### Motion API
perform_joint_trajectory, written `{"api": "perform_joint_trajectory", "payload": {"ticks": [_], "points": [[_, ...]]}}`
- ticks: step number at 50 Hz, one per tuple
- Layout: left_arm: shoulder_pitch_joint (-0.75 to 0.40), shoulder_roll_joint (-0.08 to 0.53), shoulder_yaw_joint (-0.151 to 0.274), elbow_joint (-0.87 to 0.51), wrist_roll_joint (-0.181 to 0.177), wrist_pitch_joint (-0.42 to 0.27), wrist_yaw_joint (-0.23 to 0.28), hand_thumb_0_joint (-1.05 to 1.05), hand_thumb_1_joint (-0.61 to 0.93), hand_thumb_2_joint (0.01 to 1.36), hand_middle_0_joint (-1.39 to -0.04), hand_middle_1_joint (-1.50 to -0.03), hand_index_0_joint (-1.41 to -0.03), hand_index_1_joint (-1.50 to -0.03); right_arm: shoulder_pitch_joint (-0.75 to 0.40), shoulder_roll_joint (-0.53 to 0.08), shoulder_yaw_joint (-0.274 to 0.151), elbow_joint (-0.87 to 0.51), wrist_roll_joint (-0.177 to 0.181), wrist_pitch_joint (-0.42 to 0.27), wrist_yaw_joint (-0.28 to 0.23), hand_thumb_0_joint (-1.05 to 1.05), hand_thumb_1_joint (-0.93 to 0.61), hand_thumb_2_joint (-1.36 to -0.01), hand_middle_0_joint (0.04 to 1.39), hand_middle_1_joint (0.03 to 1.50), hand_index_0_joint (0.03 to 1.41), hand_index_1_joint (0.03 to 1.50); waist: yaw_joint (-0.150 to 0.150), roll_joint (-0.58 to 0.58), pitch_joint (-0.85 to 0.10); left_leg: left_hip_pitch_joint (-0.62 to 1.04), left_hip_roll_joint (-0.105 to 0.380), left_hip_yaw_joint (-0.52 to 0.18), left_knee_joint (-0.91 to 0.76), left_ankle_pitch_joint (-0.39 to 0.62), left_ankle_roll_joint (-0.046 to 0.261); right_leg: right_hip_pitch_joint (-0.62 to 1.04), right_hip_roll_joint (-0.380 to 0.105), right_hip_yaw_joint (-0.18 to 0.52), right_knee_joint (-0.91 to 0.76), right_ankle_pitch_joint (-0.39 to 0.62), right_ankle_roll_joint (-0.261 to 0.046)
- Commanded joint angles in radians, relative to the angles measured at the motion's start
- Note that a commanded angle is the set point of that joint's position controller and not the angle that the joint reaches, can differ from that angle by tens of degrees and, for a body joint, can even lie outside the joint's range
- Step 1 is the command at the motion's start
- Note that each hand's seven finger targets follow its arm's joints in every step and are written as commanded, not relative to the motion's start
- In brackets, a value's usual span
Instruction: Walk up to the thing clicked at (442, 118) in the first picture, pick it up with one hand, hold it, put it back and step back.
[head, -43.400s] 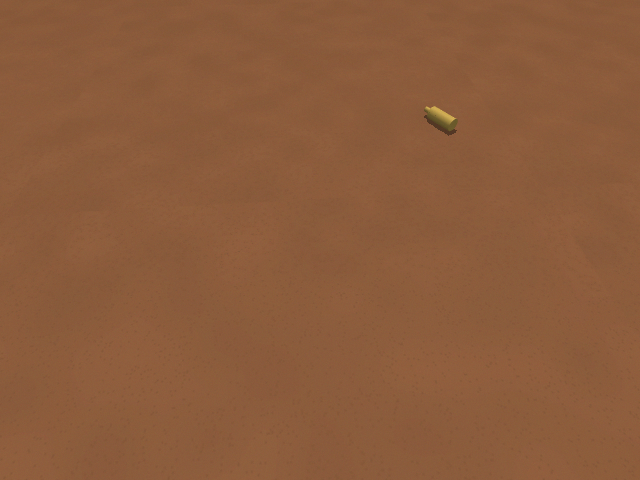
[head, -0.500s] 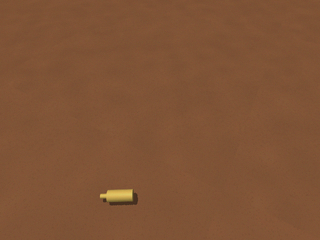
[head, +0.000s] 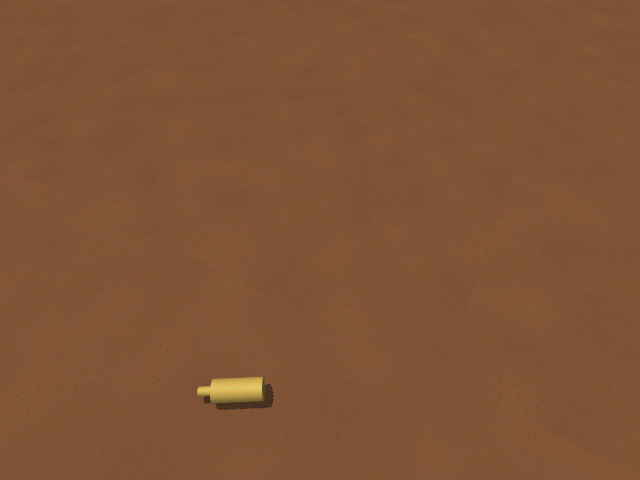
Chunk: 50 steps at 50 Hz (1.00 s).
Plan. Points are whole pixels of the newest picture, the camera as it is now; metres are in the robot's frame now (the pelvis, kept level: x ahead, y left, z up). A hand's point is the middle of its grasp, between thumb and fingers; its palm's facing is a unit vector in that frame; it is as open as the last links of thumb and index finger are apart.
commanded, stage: stand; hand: left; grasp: from above
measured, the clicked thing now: (231, 390) +0.49 +0.30 -0.75
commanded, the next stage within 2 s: step back in 0.26 s
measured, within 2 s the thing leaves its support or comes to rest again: neither
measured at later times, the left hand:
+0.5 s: hand out of the picture +0.08 +0.29 -0.17, palm faces -0.02 -0.93 -0.37, open 7.4 cm
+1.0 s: hand out of the picture +0.03 +0.31 -0.17, palm faces -0.08 -0.92 -0.39, open 7.4 cm
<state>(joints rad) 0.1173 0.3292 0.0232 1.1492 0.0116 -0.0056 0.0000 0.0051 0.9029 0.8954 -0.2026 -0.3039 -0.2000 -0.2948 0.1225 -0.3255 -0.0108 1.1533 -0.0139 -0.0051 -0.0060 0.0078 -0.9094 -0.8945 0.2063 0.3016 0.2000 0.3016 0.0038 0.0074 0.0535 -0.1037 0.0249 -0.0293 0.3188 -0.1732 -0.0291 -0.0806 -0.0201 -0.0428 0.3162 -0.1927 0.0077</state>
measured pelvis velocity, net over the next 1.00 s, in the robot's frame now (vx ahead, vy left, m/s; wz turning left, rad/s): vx -0.09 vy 0.06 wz -0.06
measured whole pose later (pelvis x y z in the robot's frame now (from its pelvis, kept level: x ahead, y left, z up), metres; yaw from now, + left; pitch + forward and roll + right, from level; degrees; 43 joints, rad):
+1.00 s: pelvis -0.09 +0.06 -0.03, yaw -3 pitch -3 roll -1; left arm 0.12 0.35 0.07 0.89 0.02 0.04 0.01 0.01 0.90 0.90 -0.20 -0.30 -0.20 -0.29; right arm 0.10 -0.36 -0.05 0.88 0.00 0.04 -0.02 0.01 -0.91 -0.89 0.21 0.30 0.20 0.30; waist -0.02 0.04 0.21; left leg -0.31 0.00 0.05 0.70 -0.33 0.06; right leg -0.24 0.06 0.04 0.64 -0.34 -0.02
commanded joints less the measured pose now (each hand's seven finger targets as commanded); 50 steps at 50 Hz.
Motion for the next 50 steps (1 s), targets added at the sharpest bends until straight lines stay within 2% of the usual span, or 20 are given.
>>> {"api": "perform_joint_trajectory", "payload": {"ticks": [1,12,13,14,17,19,20,22,25,26,27,28,30,35,40,43,46,48,49,50], "points": [[-0.042,0.210,0.039,-0.062,0.000,-0.022,0.016,0.000,0.900,0.900,-0.200,-0.300,-0.200,-0.300,-0.046,-0.205,-0.033,-0.062,-0.003,-0.023,-0.010,0.000,-0.900,-0.900,0.200,0.300,0.200,0.300,0.002,0.011,-0.068,-0.018,0.097,-0.072,-0.051,0.125,0.042,0.016,-0.114,0.088,-0.045,0.096,-0.029],[-0.034,0.211,0.035,-0.066,-0.005,-0.027,0.016,0.000,0.900,0.900,-0.200,-0.300,-0.200,-0.300,-0.034,-0.216,-0.029,-0.063,0.001,-0.024,-0.011,0.000,-0.900,-0.900,0.200,0.300,0.200,0.300,-0.003,0.009,-0.084,0.014,0.101,-0.064,-0.028,0.219,0.040,0.023,-0.118,0.090,-0.035,0.201,-0.026],[-0.020,0.276,0.085,-0.083,-0.021,-0.018,0.022,0.000,0.900,0.900,-0.200,-0.300,-0.200,-0.300,-0.076,-0.246,-0.041,-0.090,0.005,-0.004,-0.005,0.000,-0.900,-0.900,0.200,0.300,0.200,0.300,0.005,-0.012,0.041,-0.096,0.069,-0.067,0.092,0.328,0.066,-0.044,-0.106,0.098,0.038,0.355,-0.032],[0.002,0.281,0.090,-0.095,-0.023,-0.015,0.028,0.000,0.900,0.900,-0.200,-0.300,-0.200,-0.300,-0.066,-0.228,-0.041,-0.109,0.012,0.002,-0.005,0.000,-0.900,-0.900,0.200,0.300,0.200,0.300,0.002,-0.030,0.014,-0.095,0.057,-0.036,0.151,0.336,0.067,-0.037,-0.121,0.101,0.054,0.424,-0.053],[-0.018,0.301,0.106,-0.149,-0.018,-0.006,0.031,0.000,0.900,0.900,-0.200,-0.300,-0.200,-0.300,-0.020,-0.210,-0.049,-0.136,0.020,0.019,-0.005,0.000,-0.900,-0.900,0.200,0.300,0.200,0.300,-0.013,-0.098,-0.054,-0.123,-0.024,0.015,0.333,0.150,0.053,-0.041,-0.224,0.189,0.040,0.482,-0.159],[-0.081,0.301,0.109,-0.203,0.000,-0.003,0.033,0.000,0.900,0.900,-0.200,-0.300,-0.200,-0.300,0.007,-0.212,-0.064,-0.159,0.012,0.038,0.000,0.000,-0.900,-0.900,0.200,0.300,0.200,0.300,-0.024,-0.170,-0.080,-0.166,-0.072,-0.001,0.534,-0.291,0.064,-0.087,-0.321,0.259,0.034,0.464,-0.244],[-0.088,0.304,0.112,-0.227,0.011,-0.002,0.034,0.000,0.900,0.900,-0.200,-0.300,-0.200,-0.300,0.016,-0.221,-0.070,-0.173,0.009,0.047,0.003,0.000,-0.900,-0.900,0.200,0.300,0.200,0.300,-0.019,-0.166,-0.077,-0.177,-0.067,-0.033,0.617,-0.360,0.071,-0.130,-0.343,0.260,0.056,0.472,-0.269],[-0.139,0.307,0.111,-0.267,0.017,0.001,0.036,0.000,0.900,0.900,-0.200,-0.300,-0.200,-0.300,0.061,-0.231,-0.076,-0.192,0.016,0.051,0.009,0.000,-0.900,-0.900,0.200,0.300,0.200,0.300,-0.051,-0.191,-0.084,-0.182,-0.033,-0.067,0.592,-0.352,0.087,-0.145,-0.332,0.226,0.104,0.473,-0.246],[-0.137,0.279,0.096,-0.295,0.010,0.014,0.036,0.000,0.900,0.900,-0.200,-0.300,-0.200,-0.300,0.076,-0.223,-0.079,-0.211,0.013,0.030,0.007,0.000,-0.900,-0.900,0.200,0.300,0.200,0.300,-0.045,-0.154,-0.127,-0.171,-0.012,-0.011,0.267,-0.109,0.080,-0.046,-0.223,0.138,0.264,0.431,-0.143],[-0.127,0.268,0.091,-0.301,0.000,0.024,0.032,0.000,0.900,0.900,-0.200,-0.300,-0.200,-0.300,0.069,-0.233,-0.084,-0.216,0.002,0.021,0.003,0.000,-0.900,-0.900,0.200,0.300,0.200,0.300,-0.044,-0.056,-0.112,-0.133,0.018,-0.032,0.128,0.239,0.066,-0.072,-0.154,0.088,0.348,0.357,-0.096],[-0.107,0.220,0.086,-0.318,-0.013,0.035,0.031,0.000,0.900,0.900,-0.200,-0.300,-0.200,-0.300,0.057,-0.281,-0.102,-0.228,-0.014,0.015,-0.003,0.000,-0.900,-0.900,0.200,0.300,0.200,0.300,-0.030,0.093,-0.115,-0.053,0.115,-0.179,0.090,0.523,0.084,-0.182,-0.031,0.051,0.481,0.167,-0.050],[-0.115,0.186,0.082,-0.326,-0.019,0.044,0.035,0.000,0.900,0.900,-0.200,-0.300,-0.200,-0.300,0.078,-0.329,-0.114,-0.230,-0.020,0.012,-0.005,0.000,-0.900,-0.900,0.200,0.300,0.200,0.300,-0.038,0.221,-0.089,0.061,0.212,-0.342,0.073,0.739,0.132,-0.383,0.113,0.103,0.615,-0.343,-0.038],[-0.046,0.194,0.079,-0.315,-0.011,0.058,0.047,0.000,0.900,0.900,-0.200,-0.300,-0.200,-0.300,0.068,-0.355,-0.120,-0.259,-0.013,0.009,-0.012,0.000,-0.900,-0.900,0.200,0.300,0.200,0.300,-0.037,0.171,-0.135,0.059,0.287,-0.361,0.123,0.800,0.207,-0.395,0.124,0.214,0.756,-0.469,-0.045],[0.008,0.227,0.091,-0.303,-0.015,0.057,0.047,0.000,0.900,0.900,-0.200,-0.300,-0.200,-0.300,-0.037,-0.267,-0.100,-0.316,-0.012,0.010,-0.038,0.000,-0.900,-0.900,0.200,0.300,0.200,0.300,0.015,0.149,-0.122,0.104,0.192,-0.189,0.162,0.672,0.186,-0.430,0.115,0.232,0.877,-0.297,-0.024],[-0.039,0.216,0.089,-0.349,-0.003,0.036,0.041,0.000,0.900,0.900,-0.200,-0.300,-0.200,-0.300,0.054,-0.265,-0.106,-0.319,-0.003,0.015,-0.044,0.000,-0.900,-0.900,0.200,0.300,0.200,0.300,-0.053,0.108,-0.095,0.175,0.216,-0.200,0.192,0.652,0.249,-0.415,0.083,0.176,0.621,-0.297,0.013],[-0.020,0.216,0.095,-0.356,0.000,0.029,0.034,0.000,0.900,0.900,-0.200,-0.300,-0.200,-0.300,0.049,-0.277,-0.107,-0.339,-0.003,0.020,-0.037,0.000,-0.900,-0.900,0.200,0.300,0.200,0.300,-0.056,0.117,-0.108,0.133,0.189,-0.170,0.208,0.585,0.222,-0.329,0.061,0.116,0.460,-0.259,-0.003],[0.036,0.207,0.098,-0.340,0.009,0.023,0.027,0.000,0.900,0.900,-0.200,-0.300,-0.200,-0.300,0.018,-0.290,-0.109,-0.350,0.005,0.024,-0.030,0.000,-0.900,-0.900,0.200,0.300,0.200,0.300,-0.029,0.119,-0.134,0.047,0.177,-0.169,0.241,0.445,0.206,-0.204,0.049,0.074,0.269,-0.148,-0.038],[0.098,0.210,0.102,-0.314,0.016,0.014,0.028,0.000,0.900,0.900,-0.200,-0.300,-0.200,-0.300,-0.033,-0.275,-0.102,-0.361,0.015,0.027,-0.025,0.000,-0.900,-0.900,0.200,0.300,0.200,0.300,0.010,0.061,-0.140,-0.083,0.154,-0.159,0.283,0.280,0.167,-0.070,0.020,0.110,0.152,0.088,-0.066],[0.096,0.258,0.114,-0.320,0.022,0.009,0.027,0.000,0.900,0.900,-0.200,-0.300,-0.200,-0.300,-0.036,-0.255,-0.095,-0.369,0.024,0.026,-0.023,0.000,-0.900,-0.900,0.200,0.300,0.200,0.300,0.004,-0.049,-0.155,-0.203,0.089,-0.125,0.350,0.140,0.130,-0.002,-0.070,0.248,0.175,0.233,-0.113],[0.069,0.315,0.128,-0.338,0.012,0.011,0.023,0.000,0.900,0.900,-0.200,-0.300,-0.200,-0.300,-0.049,-0.224,-0.085,-0.376,0.029,0.028,-0.021,0.000,-0.900,-0.900,0.200,0.300,0.200,0.300,0.018,-0.182,-0.108,-0.282,-0.067,-0.042,0.507,-0.082,0.067,-0.043,-0.211,0.416,0.099,0.299,-0.232]]}}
